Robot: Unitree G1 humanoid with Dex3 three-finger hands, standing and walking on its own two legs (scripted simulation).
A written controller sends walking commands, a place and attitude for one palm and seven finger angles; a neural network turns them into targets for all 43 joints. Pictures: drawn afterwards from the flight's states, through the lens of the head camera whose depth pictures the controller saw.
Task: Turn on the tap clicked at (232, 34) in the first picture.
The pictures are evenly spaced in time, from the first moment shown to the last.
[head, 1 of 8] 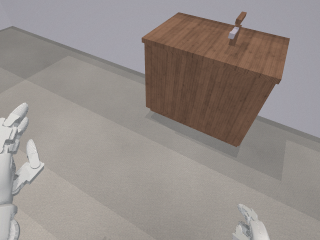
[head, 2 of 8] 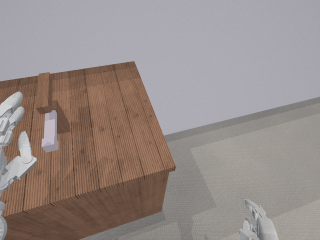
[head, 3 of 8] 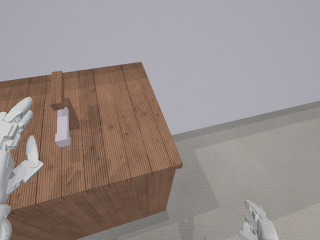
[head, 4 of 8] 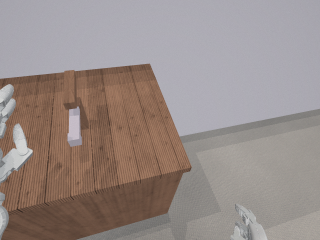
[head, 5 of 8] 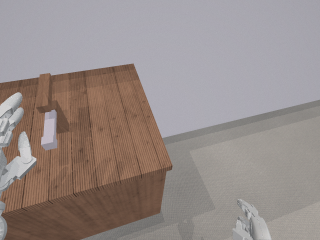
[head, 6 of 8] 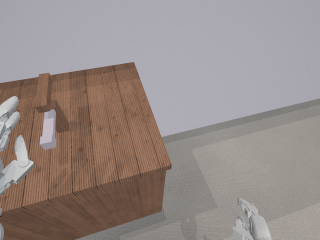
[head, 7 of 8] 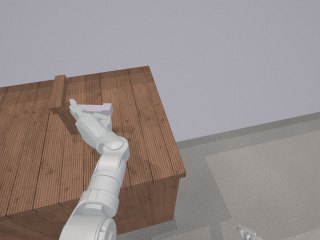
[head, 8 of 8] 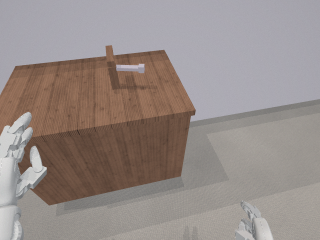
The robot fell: no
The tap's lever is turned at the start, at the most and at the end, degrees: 0 74 74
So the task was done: yes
